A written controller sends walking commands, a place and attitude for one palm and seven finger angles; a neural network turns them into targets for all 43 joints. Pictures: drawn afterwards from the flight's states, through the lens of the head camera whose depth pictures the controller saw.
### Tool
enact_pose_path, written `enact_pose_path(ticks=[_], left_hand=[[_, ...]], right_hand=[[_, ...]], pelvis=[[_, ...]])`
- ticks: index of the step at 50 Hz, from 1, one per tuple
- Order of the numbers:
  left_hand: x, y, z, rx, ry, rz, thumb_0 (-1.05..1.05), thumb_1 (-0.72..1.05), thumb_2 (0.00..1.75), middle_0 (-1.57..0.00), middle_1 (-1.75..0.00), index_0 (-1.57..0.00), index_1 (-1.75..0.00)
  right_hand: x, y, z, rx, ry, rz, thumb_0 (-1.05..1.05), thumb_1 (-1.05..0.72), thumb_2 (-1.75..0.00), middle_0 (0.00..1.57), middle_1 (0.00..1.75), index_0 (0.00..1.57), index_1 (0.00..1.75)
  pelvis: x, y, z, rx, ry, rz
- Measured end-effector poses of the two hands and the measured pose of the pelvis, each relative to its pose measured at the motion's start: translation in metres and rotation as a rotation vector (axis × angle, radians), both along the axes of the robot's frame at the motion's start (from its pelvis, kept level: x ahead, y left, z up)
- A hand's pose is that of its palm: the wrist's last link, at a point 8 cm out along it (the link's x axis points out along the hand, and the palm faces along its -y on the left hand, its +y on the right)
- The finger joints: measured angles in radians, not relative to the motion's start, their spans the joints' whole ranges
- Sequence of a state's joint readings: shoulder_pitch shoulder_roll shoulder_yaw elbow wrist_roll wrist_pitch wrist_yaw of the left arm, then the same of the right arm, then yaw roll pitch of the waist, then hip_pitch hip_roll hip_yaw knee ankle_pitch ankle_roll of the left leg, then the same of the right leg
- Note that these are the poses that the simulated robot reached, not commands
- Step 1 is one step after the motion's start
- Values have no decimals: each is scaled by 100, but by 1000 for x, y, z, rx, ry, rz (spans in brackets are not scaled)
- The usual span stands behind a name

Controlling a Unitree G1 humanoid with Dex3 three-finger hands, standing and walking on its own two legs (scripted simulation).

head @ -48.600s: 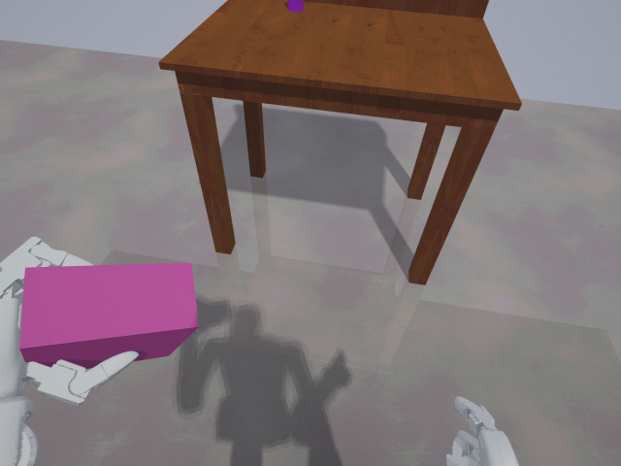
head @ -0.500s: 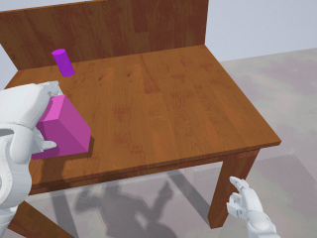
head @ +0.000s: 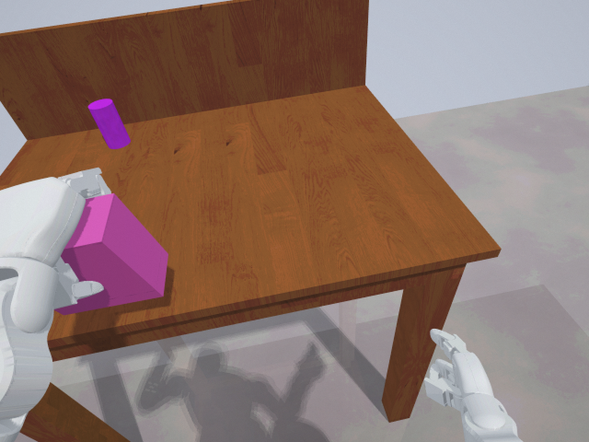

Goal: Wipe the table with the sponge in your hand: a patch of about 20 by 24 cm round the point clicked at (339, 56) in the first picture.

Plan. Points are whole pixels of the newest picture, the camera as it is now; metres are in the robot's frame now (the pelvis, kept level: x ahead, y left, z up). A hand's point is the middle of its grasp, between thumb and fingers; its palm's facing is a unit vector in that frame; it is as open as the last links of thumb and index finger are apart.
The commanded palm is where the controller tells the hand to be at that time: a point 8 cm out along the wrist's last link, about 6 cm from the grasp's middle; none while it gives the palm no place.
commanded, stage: bring the sponge back beside the body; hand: left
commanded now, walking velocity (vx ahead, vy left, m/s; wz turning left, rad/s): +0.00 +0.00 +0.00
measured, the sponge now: (98, 268) +0.22 +0.30 +0.16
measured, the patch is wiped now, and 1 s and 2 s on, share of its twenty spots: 0.95 0.95 0.95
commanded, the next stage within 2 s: step back with the hand held close in 0.48 s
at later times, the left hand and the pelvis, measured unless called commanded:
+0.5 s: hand (64, 250) +0.20 +0.29 +0.22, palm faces +0.32 -0.06 -0.94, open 10.4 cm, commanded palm +0.14 +0.30 +0.28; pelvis -0.01 +0.00 +0.00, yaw +0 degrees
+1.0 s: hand (124, 205) +0.23 +0.22 +0.26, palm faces +0.47 -0.77 -0.43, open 10.4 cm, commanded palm +0.17 +0.28 +0.26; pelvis +0.01 +0.00 -0.01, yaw +0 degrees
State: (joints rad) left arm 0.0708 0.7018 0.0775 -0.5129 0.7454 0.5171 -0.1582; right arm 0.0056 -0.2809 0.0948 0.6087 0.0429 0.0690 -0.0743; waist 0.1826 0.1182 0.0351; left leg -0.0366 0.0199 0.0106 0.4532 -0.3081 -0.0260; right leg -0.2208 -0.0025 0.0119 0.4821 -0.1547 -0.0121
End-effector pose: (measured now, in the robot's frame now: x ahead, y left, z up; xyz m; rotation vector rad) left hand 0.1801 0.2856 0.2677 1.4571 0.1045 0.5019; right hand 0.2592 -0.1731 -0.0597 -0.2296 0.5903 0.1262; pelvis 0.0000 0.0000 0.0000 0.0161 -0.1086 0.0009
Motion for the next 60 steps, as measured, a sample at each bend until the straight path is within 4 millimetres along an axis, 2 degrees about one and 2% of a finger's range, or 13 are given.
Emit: enact_pose_path(ticks=[12, 23, 31, 32, 34, 36, 40, 46, 50, 55, 57, 60], left_hand=[[-17, -9, -8, -27, -9, -18, -1, -54, 105, -69, -130, -73, -130], [-18, 2, 0, -23, -63, 11, -1, -54, 105, -69, -130, -73, -130], [-15, 2, -6, -38, -54, -6, -1, -54, 105, -69, -130, -73, -130], [-13, 4, -8, -179, -97, -61, -1, -54, 105, -68, -130, -73, -130], [-6, 6, -19, -456, -202, -197, -1, -54, 105, -68, -130, -73, -130], [2, 5, -32, -633, -280, -293, -1, -54, 105, -68, -130, -73, -130], [8, -7, -42, -787, -400, -450, -1, -54, 105, -68, -130, -73, -130], [1, -22, -9, -688, -551, -602, -1, -54, 105, -69, -130, -73, -130], [10, -26, 6, -633, -627, -619, -1, -54, 105, -69, -130, -73, -130], [24, -29, -7, -652, -551, -590, -1, -54, 105, -68, -130, -73, -131], [19, -32, -15, -658, -493, -589, -1, -54, 105, -68, -130, -73, -131], [1, -36, -24, -656, -436, -613, -1, -54, 105, -68, -130, -73, -131]], right_hand=[[-3, -7, 3, -3, -26, -14, 1, -90, -90, 20, 30, 20, 30], [-6, -1, 7, 4, -37, -14, 1, -90, -90, 20, 30, 21, 30], [-6, 5, 7, 8, -34, -7, 1, -90, -90, 20, 30, 21, 30], [-7, 6, 8, 19, -38, -10, 1, -90, -90, 20, 30, 21, 30], [-12, 6, 11, 28, -56, -15, 1, -90, -90, 20, 30, 21, 30], [-23, 3, 10, 18, -47, -37, 1, -90, -90, 20, 30, 21, 30], [-55, -13, -2, -43, 38, -120, 1, -90, -90, 20, 30, 21, 30], [-102, -41, -31, -75, 216, -230, 1, -90, -90, 20, 30, 21, 30], [-118, -57, -48, -57, 294, -265, 1, -90, -90, 20, 30, 21, 30], [-124, -74, -50, -29, 279, -335, 1, -90, -90, 20, 30, 21, 30], [-125, -77, -44, -32, 246, -355, 1, -90, -90, 20, 30, 20, 30], [-124, -80, -38, -65, 188, -347, 1, -90, -90, 20, 30, 20, 30]], pelvis=[[-4, -2, -1, 0, -7, -6], [-6, 2, -1, 0, -18, -5], [-5, 6, 0, -1, -18, -4], [-5, 7, -1, -6, -6, 3], [-6, 7, -2, -14, 33, 15], [-6, 8, -4, -19, 65, 17], [-4, 12, -5, -10, 94, 9], [9, 10, -8, 10, 114, 0], [12, 3, -8, -12, 115, 7], [0, -3, -8, -15, 129, 19], [-5, -2, -8, -11, 136, 12], [-13, 2, -12, -26, 149, 9]])
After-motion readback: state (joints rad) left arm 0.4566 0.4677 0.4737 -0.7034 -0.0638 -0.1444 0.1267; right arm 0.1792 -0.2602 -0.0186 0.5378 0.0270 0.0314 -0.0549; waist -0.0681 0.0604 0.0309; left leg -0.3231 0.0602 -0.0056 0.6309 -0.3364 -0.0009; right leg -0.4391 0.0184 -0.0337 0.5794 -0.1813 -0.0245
